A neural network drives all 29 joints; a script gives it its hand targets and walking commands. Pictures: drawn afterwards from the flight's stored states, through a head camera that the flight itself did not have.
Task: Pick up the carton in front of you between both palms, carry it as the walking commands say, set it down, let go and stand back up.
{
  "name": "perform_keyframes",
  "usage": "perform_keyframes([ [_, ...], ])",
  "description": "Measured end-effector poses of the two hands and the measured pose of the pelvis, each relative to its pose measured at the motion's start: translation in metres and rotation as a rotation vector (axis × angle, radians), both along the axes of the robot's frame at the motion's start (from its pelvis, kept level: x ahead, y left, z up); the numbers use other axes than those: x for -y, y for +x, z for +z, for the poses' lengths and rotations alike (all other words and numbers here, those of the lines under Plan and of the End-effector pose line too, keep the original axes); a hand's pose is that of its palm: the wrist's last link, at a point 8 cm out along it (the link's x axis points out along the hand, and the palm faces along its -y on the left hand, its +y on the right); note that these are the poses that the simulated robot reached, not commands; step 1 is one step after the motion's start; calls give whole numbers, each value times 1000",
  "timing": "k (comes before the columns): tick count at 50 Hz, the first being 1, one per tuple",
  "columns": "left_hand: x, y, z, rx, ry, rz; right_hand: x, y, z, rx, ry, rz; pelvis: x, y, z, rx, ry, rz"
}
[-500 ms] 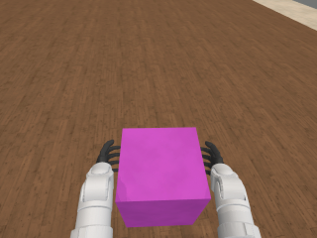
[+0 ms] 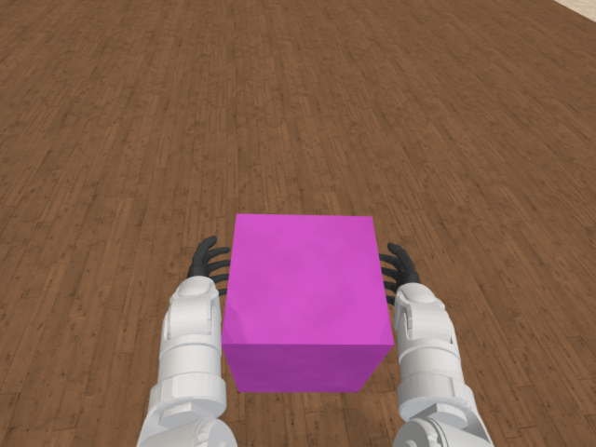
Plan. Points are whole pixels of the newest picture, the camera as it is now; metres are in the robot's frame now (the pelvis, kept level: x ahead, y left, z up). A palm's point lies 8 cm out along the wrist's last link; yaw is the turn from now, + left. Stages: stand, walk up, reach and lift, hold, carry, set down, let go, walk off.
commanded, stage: set down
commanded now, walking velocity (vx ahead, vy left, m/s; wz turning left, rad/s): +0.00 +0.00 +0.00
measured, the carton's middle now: (301, 309) +0.35 +0.00 -0.06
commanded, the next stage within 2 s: none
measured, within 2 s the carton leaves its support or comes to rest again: neither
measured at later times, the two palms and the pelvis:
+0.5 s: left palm (223, 335) +0.36 +0.14 -0.19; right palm (373, 325) +0.39 -0.15 -0.18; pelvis -0.04 -0.04 -0.11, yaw +1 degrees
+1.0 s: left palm (231, 350) +0.39 +0.14 -0.33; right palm (356, 334) +0.44 -0.16 -0.33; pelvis -0.05 -0.03 -0.23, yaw -1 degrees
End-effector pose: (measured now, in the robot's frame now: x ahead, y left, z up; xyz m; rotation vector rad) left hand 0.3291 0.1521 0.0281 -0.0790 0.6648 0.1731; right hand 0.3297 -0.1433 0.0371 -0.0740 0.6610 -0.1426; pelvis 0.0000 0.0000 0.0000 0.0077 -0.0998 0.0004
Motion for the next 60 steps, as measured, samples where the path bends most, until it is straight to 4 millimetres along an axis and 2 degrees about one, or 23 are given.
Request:
perform_keyframes([
  [3,-2,4,-20,-12,7,15,-2,11,-18,-12,-12,27,5,-5,-6,-50,0,9],
  [6,-3,5,-47,-27,23,25,-3,19,-45,-26,-20,54,10,-10,-12,-125,-4,21],
  [12,2,5,-118,-31,58,29,1,28,-116,-29,-19,88,22,-24,-34,-313,-24,38],
  [15,6,6,-154,-19,58,35,6,31,-152,-18,-7,87,28,-30,-50,-416,-29,37],
  [18,10,12,-181,9,52,45,9,37,-179,9,12,84,34,-35,-69,-512,-25,27],
  [21,11,19,-198,39,52,54,11,46,-198,39,33,82,40,-38,-87,-586,-22,20],
  [27,11,32,-221,44,40,77,11,62,-222,44,63,74,46,-42,-120,-671,-19,15],
  [35,15,52,-259,4,31,73,15,79,-261,4,58,61,43,-44,-158,-769,-26,5],
  [47,16,61,-342,-18,36,111,14,103,-343,-18,45,116,35,-50,-217,-901,-21,-11],
  [60,16,68,-424,-31,38,148,12,126,-421,-29,28,171,35,-67,-280,-928,-14,-11],
])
